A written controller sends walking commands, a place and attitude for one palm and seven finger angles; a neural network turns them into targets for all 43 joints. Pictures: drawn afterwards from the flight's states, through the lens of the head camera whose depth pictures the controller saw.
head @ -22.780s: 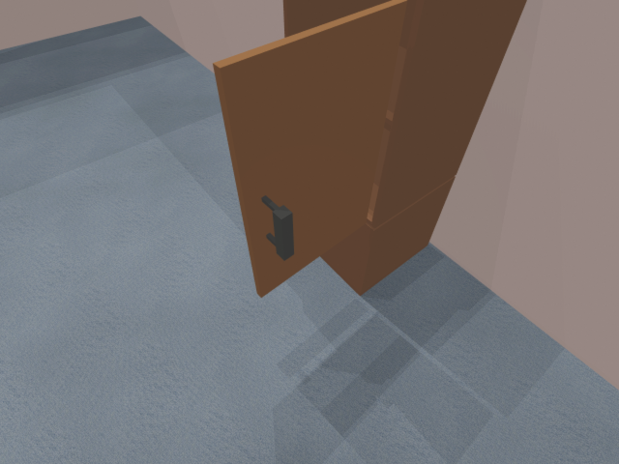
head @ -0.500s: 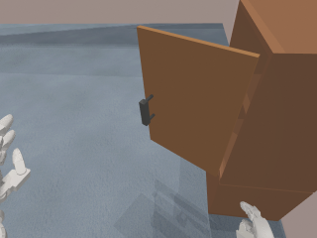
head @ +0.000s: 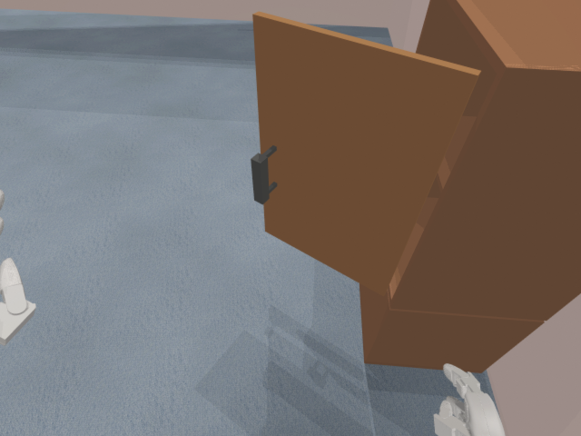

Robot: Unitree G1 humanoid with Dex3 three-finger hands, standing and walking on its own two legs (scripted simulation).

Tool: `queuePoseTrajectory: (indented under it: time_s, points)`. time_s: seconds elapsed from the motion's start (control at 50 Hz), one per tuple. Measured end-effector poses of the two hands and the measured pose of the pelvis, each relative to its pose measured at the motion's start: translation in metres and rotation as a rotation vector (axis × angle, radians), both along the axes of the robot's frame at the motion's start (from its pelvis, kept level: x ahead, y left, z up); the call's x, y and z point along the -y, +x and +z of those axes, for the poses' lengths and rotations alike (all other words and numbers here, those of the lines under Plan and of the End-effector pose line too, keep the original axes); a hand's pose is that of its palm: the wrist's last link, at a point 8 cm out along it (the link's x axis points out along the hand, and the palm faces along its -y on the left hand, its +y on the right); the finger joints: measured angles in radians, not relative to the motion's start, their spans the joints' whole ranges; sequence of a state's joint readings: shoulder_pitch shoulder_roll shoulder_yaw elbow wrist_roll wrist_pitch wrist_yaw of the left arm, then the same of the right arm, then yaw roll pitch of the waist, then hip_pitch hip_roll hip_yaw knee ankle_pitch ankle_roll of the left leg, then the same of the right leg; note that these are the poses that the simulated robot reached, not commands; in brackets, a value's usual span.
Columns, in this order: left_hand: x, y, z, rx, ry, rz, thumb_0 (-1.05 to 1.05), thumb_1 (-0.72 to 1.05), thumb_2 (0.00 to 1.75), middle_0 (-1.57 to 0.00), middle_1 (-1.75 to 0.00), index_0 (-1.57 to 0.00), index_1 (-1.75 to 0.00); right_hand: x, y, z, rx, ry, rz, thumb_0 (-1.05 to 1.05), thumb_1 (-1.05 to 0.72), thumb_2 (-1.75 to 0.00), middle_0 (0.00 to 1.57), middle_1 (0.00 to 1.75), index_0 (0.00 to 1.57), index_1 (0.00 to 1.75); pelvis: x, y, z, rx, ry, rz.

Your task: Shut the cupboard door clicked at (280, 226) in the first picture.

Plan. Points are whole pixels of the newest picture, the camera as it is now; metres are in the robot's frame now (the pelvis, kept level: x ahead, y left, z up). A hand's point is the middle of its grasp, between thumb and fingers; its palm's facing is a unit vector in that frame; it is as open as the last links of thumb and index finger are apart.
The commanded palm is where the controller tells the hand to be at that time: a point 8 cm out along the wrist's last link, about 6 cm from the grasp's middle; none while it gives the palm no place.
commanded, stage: step back with the hand held close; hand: left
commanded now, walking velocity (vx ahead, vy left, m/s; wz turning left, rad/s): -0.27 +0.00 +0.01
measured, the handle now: (266, 174) +0.67 +0.10 -0.07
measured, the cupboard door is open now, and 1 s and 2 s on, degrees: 60 60 60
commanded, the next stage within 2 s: stop stepping back and stand still in 1.56 s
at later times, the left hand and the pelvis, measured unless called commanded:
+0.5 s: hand (21, 331) +0.17 +0.26 +0.17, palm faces +0.45 -0.75 -0.49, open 7.4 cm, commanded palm +0.11 +0.29 +0.19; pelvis -0.03 -0.01 -0.01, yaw +0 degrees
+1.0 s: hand out of the picture +0.14 +0.27 +0.18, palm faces +0.47 -0.74 -0.48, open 7.4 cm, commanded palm +0.07 +0.31 +0.19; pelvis -0.05 +0.00 -0.01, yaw +4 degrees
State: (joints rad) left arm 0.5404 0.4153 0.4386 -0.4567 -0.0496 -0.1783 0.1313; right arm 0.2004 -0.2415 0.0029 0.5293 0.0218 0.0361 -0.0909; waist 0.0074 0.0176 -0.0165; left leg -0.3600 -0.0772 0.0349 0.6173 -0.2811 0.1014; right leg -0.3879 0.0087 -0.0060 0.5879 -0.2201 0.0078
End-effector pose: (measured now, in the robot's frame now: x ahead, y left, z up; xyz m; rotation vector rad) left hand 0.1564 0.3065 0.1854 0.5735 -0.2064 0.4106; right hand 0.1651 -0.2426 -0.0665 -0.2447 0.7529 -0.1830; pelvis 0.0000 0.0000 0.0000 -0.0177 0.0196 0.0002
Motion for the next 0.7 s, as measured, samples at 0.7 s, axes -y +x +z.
queuePoseTrajectory:
  time_s: [0.7]
  points:
    - [0.009, -0.036, 0.006, 0.152, 0.077, -0.04, 0.01, 0.88, 0.9, -0.22, -0.3, -0.21, -0.31, 0.014, -0.057, -0.013, -0.014, -0.043, -0.005, 0.01, -0.9, -0.9, 0.2, 0.3, 0.21, 0.3, 0.007, -0.039, -0.015, 0.014, -0.008, -0.003]
